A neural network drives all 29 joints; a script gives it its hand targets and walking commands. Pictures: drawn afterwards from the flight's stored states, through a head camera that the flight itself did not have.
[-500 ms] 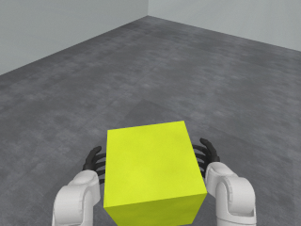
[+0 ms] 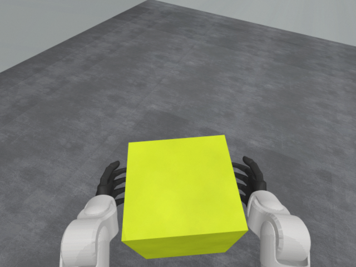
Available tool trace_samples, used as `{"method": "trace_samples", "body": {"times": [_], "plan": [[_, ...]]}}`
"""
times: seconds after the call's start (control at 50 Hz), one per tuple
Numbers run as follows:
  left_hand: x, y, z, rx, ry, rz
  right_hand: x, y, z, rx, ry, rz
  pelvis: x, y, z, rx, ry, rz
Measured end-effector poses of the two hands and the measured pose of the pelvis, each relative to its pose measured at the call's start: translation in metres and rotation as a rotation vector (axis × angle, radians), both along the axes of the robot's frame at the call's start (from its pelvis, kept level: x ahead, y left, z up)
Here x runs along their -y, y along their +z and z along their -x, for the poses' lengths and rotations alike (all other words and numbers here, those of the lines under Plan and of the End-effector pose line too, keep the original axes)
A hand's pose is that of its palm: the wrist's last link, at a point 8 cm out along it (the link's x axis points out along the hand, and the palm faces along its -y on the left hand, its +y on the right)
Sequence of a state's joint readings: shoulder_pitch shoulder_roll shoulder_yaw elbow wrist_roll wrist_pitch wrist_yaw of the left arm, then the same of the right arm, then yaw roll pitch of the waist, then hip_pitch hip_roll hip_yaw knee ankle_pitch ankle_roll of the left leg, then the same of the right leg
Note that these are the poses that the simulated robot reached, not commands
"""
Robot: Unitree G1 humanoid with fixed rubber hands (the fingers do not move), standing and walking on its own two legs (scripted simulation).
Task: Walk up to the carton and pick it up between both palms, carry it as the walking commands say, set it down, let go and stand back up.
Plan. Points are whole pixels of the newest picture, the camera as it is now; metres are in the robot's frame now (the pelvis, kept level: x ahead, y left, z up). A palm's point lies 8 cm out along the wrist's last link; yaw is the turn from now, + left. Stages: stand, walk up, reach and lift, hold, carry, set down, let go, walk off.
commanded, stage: carry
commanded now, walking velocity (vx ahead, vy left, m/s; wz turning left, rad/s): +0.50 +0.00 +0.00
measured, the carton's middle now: (181, 202) +0.26 -0.02 +0.01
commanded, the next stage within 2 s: none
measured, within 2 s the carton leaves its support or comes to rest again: neither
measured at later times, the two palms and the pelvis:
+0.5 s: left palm (128, 88) +0.61 +0.13 +0.07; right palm (220, 95) +0.58 -0.15 +0.08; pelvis +0.36 +0.02 +0.00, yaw -3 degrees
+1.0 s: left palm (131, 34) +0.98 +0.16 +0.08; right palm (199, 41) +0.95 -0.13 +0.08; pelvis +0.73 +0.03 +0.01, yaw -1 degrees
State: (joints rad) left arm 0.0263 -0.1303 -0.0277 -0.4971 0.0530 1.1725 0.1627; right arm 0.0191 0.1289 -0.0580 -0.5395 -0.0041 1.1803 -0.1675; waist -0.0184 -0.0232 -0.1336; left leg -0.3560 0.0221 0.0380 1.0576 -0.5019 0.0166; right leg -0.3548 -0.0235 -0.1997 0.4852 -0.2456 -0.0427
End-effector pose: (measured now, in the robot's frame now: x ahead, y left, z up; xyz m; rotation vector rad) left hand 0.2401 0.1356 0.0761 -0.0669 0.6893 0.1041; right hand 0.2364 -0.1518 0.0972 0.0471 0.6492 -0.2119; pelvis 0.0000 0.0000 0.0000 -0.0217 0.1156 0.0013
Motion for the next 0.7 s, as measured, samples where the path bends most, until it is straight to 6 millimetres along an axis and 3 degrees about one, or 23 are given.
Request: {"method": "trace_samples", "body": {"times": [0.12, 0.22, 0.3, 0.42, 0.54, 0.6, 0.7], "plan": [[-0.034, 0.01, -0.065, -0.034, 0.119, -0.043, -0.035, -0.005, -0.097, -0.033, 0.123, -0.036, -0.01, 0.006, -0.087, 0.008, 0.008, -0.023], [-0.054, 0.002, -0.144, -0.007, 0.126, -0.032, -0.055, -0.021, -0.173, -0.008, 0.129, -0.035, -0.03, -0.012, -0.17, 0.05, -0.017, -0.047], [-0.047, -0.002, -0.215, -0.059, 0.049, -0.041, -0.047, -0.027, -0.221, -0.061, 0.059, -0.035, -0.039, -0.006, -0.221, 0.04, -0.044, -0.039], [-0.017, 0.0, -0.312, -0.113, -0.074, -0.036, -0.018, -0.023, -0.281, -0.115, -0.07, -0.036, -0.035, 0.011, -0.298, 0.006, -0.045, -0.004], [0.008, -0.008, -0.404, -0.029, -0.092, -0.01, 0.006, -0.016, -0.377, -0.028, -0.085, -0.023, -0.014, -0.004, -0.389, 0.019, -0.019, -0.001], [0.005, -0.004, -0.444, -0.019, -0.051, -0.02, 0.004, -0.01, -0.431, -0.02, -0.042, -0.03, -0.008, -0.002, -0.433, -0.003, 0.011, 0.002], [-0.019, 0.004, -0.5, -0.038, 0.064, -0.019, -0.02, -0.003, -0.52, -0.038, 0.073, -0.027, -0.007, 0.008, -0.506, -0.028, 0.006, -0.04]]}}
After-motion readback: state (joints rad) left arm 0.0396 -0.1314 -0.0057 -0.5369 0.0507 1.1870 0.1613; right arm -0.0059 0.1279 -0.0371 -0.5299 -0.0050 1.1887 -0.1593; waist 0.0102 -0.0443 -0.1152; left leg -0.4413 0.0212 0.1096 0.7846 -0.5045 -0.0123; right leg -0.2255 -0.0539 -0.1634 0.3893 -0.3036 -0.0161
